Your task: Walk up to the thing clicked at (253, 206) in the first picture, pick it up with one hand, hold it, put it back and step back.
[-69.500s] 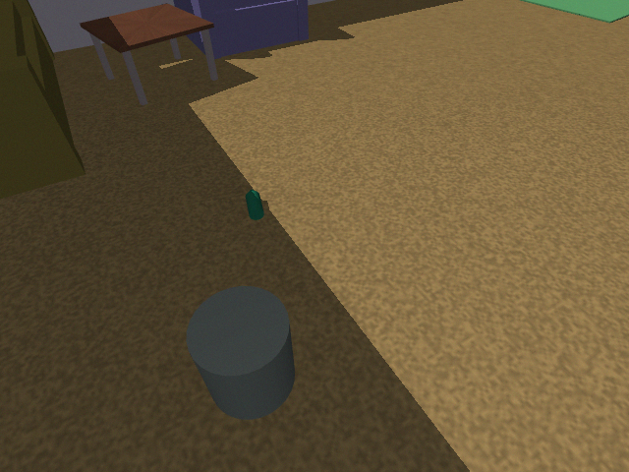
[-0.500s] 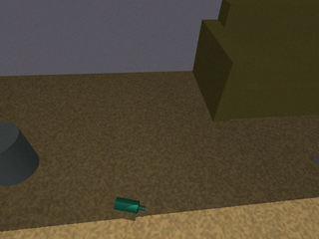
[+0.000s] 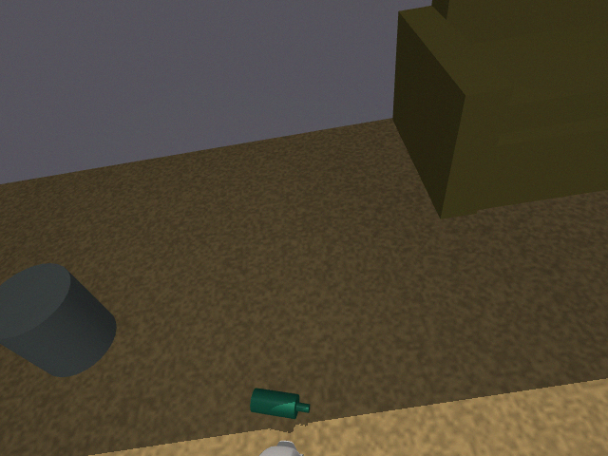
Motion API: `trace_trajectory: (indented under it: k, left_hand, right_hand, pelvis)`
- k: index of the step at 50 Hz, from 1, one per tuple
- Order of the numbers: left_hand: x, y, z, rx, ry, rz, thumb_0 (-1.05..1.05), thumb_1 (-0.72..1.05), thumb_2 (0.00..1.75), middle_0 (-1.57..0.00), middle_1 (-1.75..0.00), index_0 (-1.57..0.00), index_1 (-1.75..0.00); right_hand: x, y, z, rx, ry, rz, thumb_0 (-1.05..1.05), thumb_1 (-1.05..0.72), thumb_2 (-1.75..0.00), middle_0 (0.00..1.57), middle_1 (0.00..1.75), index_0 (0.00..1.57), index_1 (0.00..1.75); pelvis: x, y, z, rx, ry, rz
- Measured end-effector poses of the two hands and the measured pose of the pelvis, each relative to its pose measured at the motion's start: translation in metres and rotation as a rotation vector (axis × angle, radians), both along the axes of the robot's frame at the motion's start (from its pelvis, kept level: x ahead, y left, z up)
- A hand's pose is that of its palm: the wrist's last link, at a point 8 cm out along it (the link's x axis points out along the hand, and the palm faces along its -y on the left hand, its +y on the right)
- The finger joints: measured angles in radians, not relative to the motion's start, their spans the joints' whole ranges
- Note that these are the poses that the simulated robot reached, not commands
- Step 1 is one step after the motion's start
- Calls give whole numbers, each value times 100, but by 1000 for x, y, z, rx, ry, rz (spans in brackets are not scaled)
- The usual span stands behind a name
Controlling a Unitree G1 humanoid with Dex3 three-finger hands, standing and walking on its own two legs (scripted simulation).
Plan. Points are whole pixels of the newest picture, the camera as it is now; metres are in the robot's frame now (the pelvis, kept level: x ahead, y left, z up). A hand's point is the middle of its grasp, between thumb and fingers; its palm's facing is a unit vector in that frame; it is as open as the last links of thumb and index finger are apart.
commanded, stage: walk up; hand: left
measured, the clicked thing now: (281, 404) +0.44 +0.21 -0.74
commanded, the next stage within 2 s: stand in 0.62 s
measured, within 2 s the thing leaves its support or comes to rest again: neither
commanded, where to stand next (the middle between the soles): +0.05 +0.02 m, yaw -4 degrees
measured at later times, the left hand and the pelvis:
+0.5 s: hand out of the picture +0.07 +0.35 -0.17, palm faces -0.07 -0.89 -0.46, open 7.4 cm; pelvis -0.03 +0.07 -0.03, yaw -5 degrees
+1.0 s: hand out of the picture +0.00 +0.31 -0.15, palm faces -0.09 -0.93 -0.35, open 7.4 cm; pelvis -0.11 +0.07 +0.00, yaw -6 degrees
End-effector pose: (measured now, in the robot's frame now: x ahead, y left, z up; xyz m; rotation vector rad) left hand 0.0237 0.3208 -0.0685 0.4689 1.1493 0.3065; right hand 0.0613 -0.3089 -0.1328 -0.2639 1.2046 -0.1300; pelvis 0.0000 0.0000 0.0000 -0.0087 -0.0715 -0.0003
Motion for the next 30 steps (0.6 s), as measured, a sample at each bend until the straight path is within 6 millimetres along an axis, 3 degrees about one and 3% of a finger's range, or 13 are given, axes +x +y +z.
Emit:
trace_trajectory:
  k: [6, 9, 16, 23, 27, 30]
  left_hand:
    - [36, 21, -36, -35, 28, 15, 1, 89, 90, -20, -30, -20, -30]
    - [56, 32, -53, -61, 37, 16, 1, 90, 90, -20, -30, -20, -30]
    - [75, 47, -53, -74, 24, -29, 1, 90, 90, -20, -30, -20, -30]
    - [52, 65, -55, -48, 27, -43, 1, 90, 90, -20, -30, -20, -30]
    - [22, 65, -58, -60, 72, -64, 1, 90, 90, -20, -30, -20, -30]
    - [-12, 60, -60, -82, 105, -61, 1, 90, 90, -20, -30, -20, -30]
  right_hand:
    - [37, 28, -5, -40, 29, 24, 1, -91, -90, 20, 30, 20, 30]
    - [53, 44, 0, -63, 16, 52, 1, -91, -90, 20, 30, 20, 30]
    - [69, 65, 17, -88, -94, 10, 1, -91, -90, 20, 30, 20, 30]
    - [57, 75, 10, -87, -187, -13, 0, -90, -90, 20, 30, 21, 30]
    - [28, 68, 5, -102, -206, -21, 0, -90, -90, 20, 30, 21, 30]
    - [-2, 55, 3, -115, -189, -27, 0, -90, -90, 20, 30, 21, 30]
  pelvis:
    - [18, 23, -16, -19, 28, 2]
    - [15, 35, -18, 12, 24, 7]
    - [3, 59, -12, -11, 18, -8]
    - [-23, 67, -25, 13, 7, -58]
    - [-47, 64, -32, 16, 18, -101]
    - [-63, 57, -34, 17, 31, -122]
